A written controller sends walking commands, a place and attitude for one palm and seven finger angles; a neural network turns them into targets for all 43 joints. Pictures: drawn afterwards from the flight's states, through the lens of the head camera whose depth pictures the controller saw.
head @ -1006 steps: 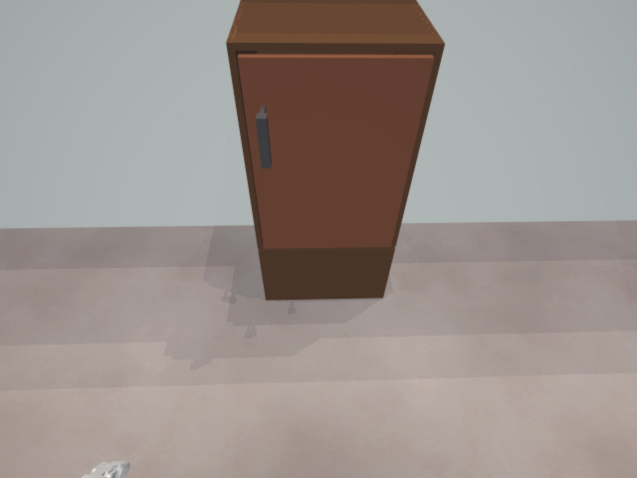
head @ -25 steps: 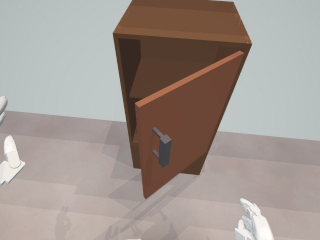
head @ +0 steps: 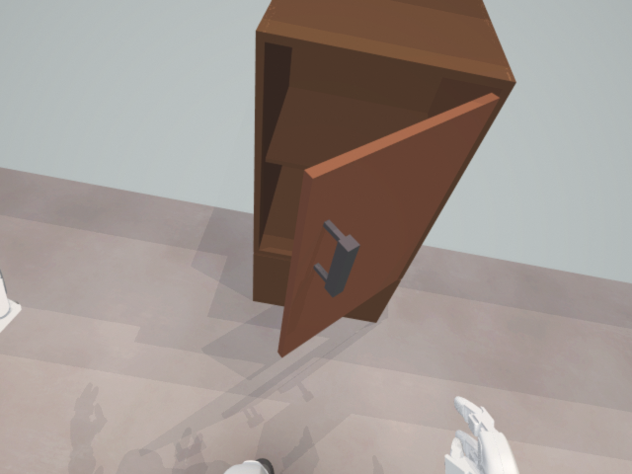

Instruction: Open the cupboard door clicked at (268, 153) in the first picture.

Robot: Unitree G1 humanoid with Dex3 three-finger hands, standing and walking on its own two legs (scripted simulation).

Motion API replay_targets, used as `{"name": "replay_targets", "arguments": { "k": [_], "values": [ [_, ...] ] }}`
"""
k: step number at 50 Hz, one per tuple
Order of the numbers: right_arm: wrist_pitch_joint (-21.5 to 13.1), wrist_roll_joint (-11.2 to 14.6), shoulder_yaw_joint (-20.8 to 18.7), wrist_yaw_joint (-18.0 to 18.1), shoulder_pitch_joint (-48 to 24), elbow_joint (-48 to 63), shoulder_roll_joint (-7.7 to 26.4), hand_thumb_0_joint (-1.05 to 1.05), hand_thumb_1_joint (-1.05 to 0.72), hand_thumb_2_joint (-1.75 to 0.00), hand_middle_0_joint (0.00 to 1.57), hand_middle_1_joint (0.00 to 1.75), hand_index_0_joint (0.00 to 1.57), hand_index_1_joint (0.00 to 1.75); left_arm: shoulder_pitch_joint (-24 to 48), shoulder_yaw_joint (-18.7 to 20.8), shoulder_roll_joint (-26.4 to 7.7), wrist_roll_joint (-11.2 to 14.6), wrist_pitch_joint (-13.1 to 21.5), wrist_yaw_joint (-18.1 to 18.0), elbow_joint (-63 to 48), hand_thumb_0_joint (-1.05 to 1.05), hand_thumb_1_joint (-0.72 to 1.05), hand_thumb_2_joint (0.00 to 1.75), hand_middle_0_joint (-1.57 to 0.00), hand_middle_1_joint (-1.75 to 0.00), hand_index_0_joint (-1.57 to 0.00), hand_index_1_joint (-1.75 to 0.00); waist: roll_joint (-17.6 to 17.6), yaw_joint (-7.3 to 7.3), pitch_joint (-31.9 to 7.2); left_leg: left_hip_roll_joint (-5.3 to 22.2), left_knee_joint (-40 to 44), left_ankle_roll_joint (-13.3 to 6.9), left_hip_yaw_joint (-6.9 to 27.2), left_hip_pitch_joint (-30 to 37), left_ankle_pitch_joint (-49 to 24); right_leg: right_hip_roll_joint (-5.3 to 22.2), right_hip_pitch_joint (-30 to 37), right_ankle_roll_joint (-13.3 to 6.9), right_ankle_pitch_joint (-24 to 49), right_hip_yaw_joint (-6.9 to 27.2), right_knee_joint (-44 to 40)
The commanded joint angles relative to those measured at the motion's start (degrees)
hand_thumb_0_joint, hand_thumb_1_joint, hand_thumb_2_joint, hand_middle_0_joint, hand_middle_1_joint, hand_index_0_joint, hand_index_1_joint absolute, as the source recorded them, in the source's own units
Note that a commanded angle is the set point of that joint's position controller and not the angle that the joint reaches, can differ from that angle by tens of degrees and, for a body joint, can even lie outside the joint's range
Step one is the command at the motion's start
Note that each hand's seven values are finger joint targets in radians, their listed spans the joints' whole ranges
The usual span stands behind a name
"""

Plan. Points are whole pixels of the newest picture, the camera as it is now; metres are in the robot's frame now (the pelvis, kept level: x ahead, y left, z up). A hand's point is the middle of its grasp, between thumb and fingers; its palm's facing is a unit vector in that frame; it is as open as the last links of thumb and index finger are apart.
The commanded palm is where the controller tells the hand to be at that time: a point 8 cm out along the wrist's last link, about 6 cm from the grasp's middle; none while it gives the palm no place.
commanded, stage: step back with the hand held close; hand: left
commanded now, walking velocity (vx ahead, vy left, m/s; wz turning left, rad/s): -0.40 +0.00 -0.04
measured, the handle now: (332, 258) +0.43 +0.01 -0.02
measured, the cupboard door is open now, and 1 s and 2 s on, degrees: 45 45 45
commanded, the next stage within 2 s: stop stepping back and stand still in 0.12 s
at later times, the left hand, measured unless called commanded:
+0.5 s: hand out of the picture +0.11 +0.25 +0.17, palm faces +0.45 -0.80 -0.40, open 7.4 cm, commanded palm +0.05 +0.27 +0.18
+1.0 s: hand out of the picture +0.03 +0.25 +0.14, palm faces +0.42 -0.82 -0.39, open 7.4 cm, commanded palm -0.02 +0.28 +0.18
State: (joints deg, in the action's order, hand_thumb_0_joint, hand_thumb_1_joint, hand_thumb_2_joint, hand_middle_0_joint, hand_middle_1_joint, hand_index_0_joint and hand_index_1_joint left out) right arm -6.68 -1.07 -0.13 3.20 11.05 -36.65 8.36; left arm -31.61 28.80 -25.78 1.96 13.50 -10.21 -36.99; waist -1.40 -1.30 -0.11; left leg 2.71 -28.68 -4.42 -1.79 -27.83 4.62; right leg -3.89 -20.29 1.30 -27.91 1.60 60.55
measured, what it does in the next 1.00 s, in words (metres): walks backwards: right foot, then left foot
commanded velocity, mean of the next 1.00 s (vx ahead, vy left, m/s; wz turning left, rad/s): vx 0.00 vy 0.03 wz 0.00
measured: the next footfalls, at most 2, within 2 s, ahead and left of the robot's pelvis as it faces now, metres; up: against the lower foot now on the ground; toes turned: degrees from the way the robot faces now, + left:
right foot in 0.24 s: -0.16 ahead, -0.13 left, +0.00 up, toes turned -5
left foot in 0.46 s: -0.02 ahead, +0.07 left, +0.00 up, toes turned -3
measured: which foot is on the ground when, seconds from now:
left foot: down 0.00-0.26, up 0.28-0.44, down 0.46-0.68, up 0.70-0.84, down 0.86-1.00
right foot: up 0.00-0.22, down 0.24-1.00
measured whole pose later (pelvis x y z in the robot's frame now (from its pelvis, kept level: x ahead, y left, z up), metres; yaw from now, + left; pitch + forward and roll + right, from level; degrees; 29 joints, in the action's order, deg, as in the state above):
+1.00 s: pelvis -0.18 -0.01 +0.00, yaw -4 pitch -2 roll +0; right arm -7.6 0.1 0.6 5.3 12.9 -39.0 12.4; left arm -27.2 21.4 -19.0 1.5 8.8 -8.5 -20.1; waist 0.0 -1.5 0.4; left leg -0.1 -29.3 -0.9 -1.1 -15.0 12.5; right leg -0.4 -10.9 -0.3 -16.4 -0.9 29.1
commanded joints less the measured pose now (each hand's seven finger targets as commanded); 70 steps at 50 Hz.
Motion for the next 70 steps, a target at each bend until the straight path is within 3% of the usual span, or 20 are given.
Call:
{"name": "replay_targets", "arguments": {
  "k": [1, 10, 13, 14, 15, 18, 21, 24, 25, 27, 31, 33, 35, 41, 44, 47, 51, 55, 62, 70],
  "values": [
    [-4.5, -0.3, -3.4, 0.9, -3.2, 5.5, 10.4, 0.00, -0.90, -0.90, 0.20, 0.30, 0.20, 0.30, 6.1, -0.4, -5.4, 0.4, 2.4, 0.0, -9.7, 0.00, 0.90, 0.90, -0.20, -0.30, -0.20, -0.30, 15.3, 2.50, -11.5, 12.0, 18.9, 0.0, 14.0, 22.7, 9.3, -0.1, -2.9, -0.4, -3.5, -2.4, -11.7],
    [-1.6, -0.9, -2.2, -0.9, -6.1, 8.9, 8.2, 0.00, -0.90, -0.90, 0.20, 0.30, 0.20, 0.30, -1.4, 8.1, -13.6, 4.1, 4.0, 2.4, -14.4, 0.00, 0.90, 0.90, -0.20, -0.30, -0.20, -0.30, 15.6, -0.25, -19.2, 6.7, 11.7, 5.8, 2.2, 26.8, -5.4, 0.6, 9.9, -4.8, 8.1, -5.5, -43.6],
    [0.1, 0.4, -1.0, -0.2, -7.9, 10.5, 8.5, 0.00, -0.90, -0.90, 0.20, 0.30, 0.20, 0.30, -4.4, 11.9, -18.5, 4.3, 4.4, 2.0, -13.9, 0.00, 0.90, 0.90, -0.20, -0.30, -0.20, -0.30, -4.9, -0.18, -8.3, -3.3, -23.5, 7.4, -0.4, 15.5, 15.1, 23.2, -8.5, -10.7, 10.8, 12.3, -53.5],
    [-0.6, -0.7, -1.2, -0.6, -6.7, 10.0, 9.1, 0.00, -0.90, -0.90, 0.20, 0.30, 0.20, 0.30, -3.1, 13.2, -18.8, 4.0, 4.0, 1.5, -12.2, 0.00, 0.90, 0.90, -0.20, -0.30, -0.20, -0.30, -4.2, 0.07, -7.5, -2.9, -33.3, 7.3, 2.9, 8.9, 19.4, 26.7, -9.5, -13.8, 11.3, 13.2, -52.1],
    [-0.4, 1.0, -1.8, -0.4, -4.9, 8.8, 8.9, 0.00, -0.90, -0.90, 0.20, 0.30, 0.20, 0.30, -4.8, 9.0, -12.8, 3.7, 2.5, 2.3, -7.0, 0.00, 0.90, 0.90, -0.20, -0.30, -0.20, -0.30, -8.4, 1.23, -4.1, -3.3, -34.1, 6.5, 5.4, -0.9, 16.3, 20.5, -1.6, -11.2, 23.0, 6.5, -45.3],
    [0.2, 1.7, -0.7, 1.1, -6.1, 8.9, 8.1, 0.00, -0.90, -0.90, 0.20, 0.30, 0.20, 0.30, -0.6, 7.5, -11.3, 2.0, 0.1, 1.3, -0.7, 0.00, 0.90, 0.90, -0.20, -0.30, -0.20, -0.30, -4.6, 2.46, -1.0, 0.0, -18.6, 5.5, 0.2, -0.8, 10.6, 17.6, 6.6, -8.5, 40.0, 2.6, -38.8],
    [-1.6, 1.7, -1.3, 2.6, -2.9, 6.5, 10.4, 0.00, -0.90, -0.90, 0.20, 0.30, 0.20, 0.30, 6.2, 2.2, -8.3, 1.3, -0.7, 0.8, 6.0, 0.00, 0.90, 0.90, -0.20, -0.30, -0.20, -0.30, 0.8, 3.36, -0.8, -2.8, -1.1, 3.1, -1.9, 14.6, 6.0, 14.8, 4.0, -3.7, 38.6, 0.0, -32.8],
    [-2.6, 2.6, -2.2, 2.6, -2.2, 7.8, 12.7, 0.00, -0.90, -0.90, 0.20, 0.30, 0.20, 0.30, 9.5, -0.9, -8.1, 0.6, -0.7, 0.7, 4.2, 0.00, 0.90, 0.90, -0.20, -0.30, -0.20, -0.30, 6.4, 2.17, -5.7, 7.0, 0.8, -3.4, 10.4, 25.0, -17.5, 6.7, -0.4, 2.9, 24.7, -2.0, -19.7],
    [-2.8, 2.2, -1.8, 2.0, -1.2, 8.3, 12.1, 0.00, -0.90, -0.90, 0.20, 0.30, 0.20, 0.30, 9.0, -0.7, -8.3, 0.2, -0.6, 0.3, 2.6, 0.00, 0.90, 0.90, -0.20, -0.30, -0.20, -0.30, 6.7, 1.84, -6.5, 9.5, 0.8, -5.7, 16.0, 25.9, -26.6, 4.9, -2.4, 2.4, 16.1, -1.8, -18.4],
    [-4.3, 0.5, -1.7, 1.5, -3.4, 7.9, 11.4, 0.00, -0.90, -0.90, 0.20, 0.30, 0.20, 0.30, 10.3, 0.1, -10.1, -0.2, 0.5, 1.0, -6.2, 0.00, 0.90, 0.90, -0.20, -0.30, -0.20, -0.30, 10.5, 2.15, -4.9, 11.2, 11.9, -4.3, 22.2, 14.5, -8.2, 4.0, 3.7, 0.1, -2.9, -0.9, -14.9],
    [-4.5, 1.0, -1.5, 1.0, -5.3, 10.1, 10.6, 0.00, -0.90, -0.90, 0.20, 0.30, 0.20, 0.30, -0.6, 5.7, -12.1, -0.1, 1.3, 0.0, -9.8, 0.00, 0.90, 0.90, -0.20, -0.30, -0.20, -0.30, 12.2, 0.39, -2.4, 5.1, 14.8, 0.1, 11.0, -3.4, 26.8, 4.1, 19.0, -2.4, 4.1, -3.4, -30.5],
    [-3.0, 0.7, -1.9, 0.5, -4.6, 10.9, 9.3, 0.00, -0.90, -0.90, 0.20, 0.30, 0.20, 0.30, -4.7, 7.9, -12.8, 0.2, 1.9, 0.2, -7.8, 0.00, 0.90, 0.90, -0.20, -0.30, -0.20, -0.30, 5.5, 1.54, -2.5, -2.1, -2.1, 4.7, 3.0, -1.1, 21.6, 10.8, 11.8, -6.7, -3.7, 7.8, -42.9],
    [-1.3, 1.1, -3.0, 0.5, -2.9, 8.3, 9.4, 0.00, -0.90, -0.90, 0.20, 0.30, 0.20, 0.30, -4.3, 7.3, -11.0, 1.1, 1.8, 0.2, -2.8, 0.00, 0.90, 0.90, -0.20, -0.30, -0.20, -0.30, -6.7, 1.63, 1.2, -3.5, -27.1, 6.2, 3.5, 0.5, 16.5, 22.7, -3.1, -11.9, -11.5, 24.4, -53.6],
    [-3.1, 1.4, -1.6, 2.4, -1.9, 5.7, 9.4, 0.00, -0.90, -0.90, 0.20, 0.30, 0.20, 0.30, 4.5, 0.6, -5.0, 0.0, 1.5, 0.5, 10.4, 0.00, 0.90, 0.90, -0.20, -0.30, -0.20, -0.30, -2.0, 2.87, 0.0, -1.3, 0.5, 3.7, 1.1, 13.4, 7.3, 11.8, 3.7, -4.6, 18.2, 4.4, -39.7],
    [-4.3, 1.6, -2.5, 3.0, -3.0, 6.6, 11.5, 0.00, -0.90, -0.90, 0.20, 0.30, 0.20, 0.30, 8.5, -3.3, -4.2, -0.3, 0.8, 0.8, 7.7, 0.00, 0.90, 0.90, -0.20, -0.30, -0.20, -0.30, 1.8, 1.27, -1.4, 4.5, 4.7, 1.3, 7.3, 19.3, -0.9, 7.0, 3.2, -0.5, 19.2, 3.3, -37.3],
    [-4.6, 1.1, -1.6, 2.6, -3.2, 7.2, 10.9, 0.00, -0.90, -0.90, 0.20, 0.30, 0.20, 0.30, 11.5, -2.4, -6.9, -1.0, 0.9, 1.2, -0.8, 0.00, 0.90, 0.90, -0.20, -0.30, -0.20, -0.30, 2.8, 1.85, -4.8, 3.2, 4.6, 1.7, 6.7, 18.0, -11.4, 6.0, 9.1, -0.5, 28.5, 0.4, -33.6],
    [-5.5, 0.8, -1.3, 2.3, -4.7, 9.0, 10.3, 0.00, -0.90, -0.90, 0.20, 0.30, 0.20, 0.30, 8.8, 0.5, -8.8, -1.0, 1.5, 0.4, -7.7, 0.00, 0.90, 0.90, -0.20, -0.30, -0.20, -0.30, 10.8, 0.50, -5.0, 4.5, 11.0, 1.2, 8.6, 12.6, 4.3, 4.5, 12.4, -0.3, 16.0, -0.9, -33.4],
    [-4.6, 0.6, -1.2, 1.5, -4.3, 9.8, 9.4, 0.00, -0.90, -0.90, 0.20, 0.30, 0.20, 0.30, 0.6, 3.8, -8.6, -0.5, 1.6, 0.1, -3.8, 0.00, 0.90, 0.90, -0.20, -0.30, -0.20, -0.30, 8.9, 0.89, -2.0, 2.2, 11.5, 2.7, 7.1, 6.4, 17.8, 5.2, 13.3, -1.6, 11.3, 0.7, -38.6],
    [-3.3, 1.1, -1.9, 1.5, -3.5, 8.8, 10.0, 0.00, -0.90, -0.90, 0.20, 0.30, 0.20, 0.30, 1.2, 0.3, -5.0, 0.5, 0.9, 1.1, 4.8, 0.00, 0.90, 0.90, -0.20, -0.30, -0.20, -0.30, 2.1, 2.18, -0.4, 0.7, 5.8, 4.2, 5.0, 12.9, 14.2, 6.5, 3.3, -2.1, 5.1, 3.0, -45.7],
    [-5.3, 0.8, -1.5, 2.8, -4.3, 8.9, 10.4, 0.00, -0.90, -0.90, 0.20, 0.30, 0.20, 0.30, 8.5, -0.4, -7.6, -1.0, 1.3, 0.8, -3.6, 0.00, 0.90, 0.90, -0.20, -0.30, -0.20, -0.30, 8.2, 1.18, -3.5, 2.7, 14.4, 2.6, 8.5, 11.3, 17.9, 3.8, 11.3, -0.5, 12.2, -1.1, -38.9]
  ]
}}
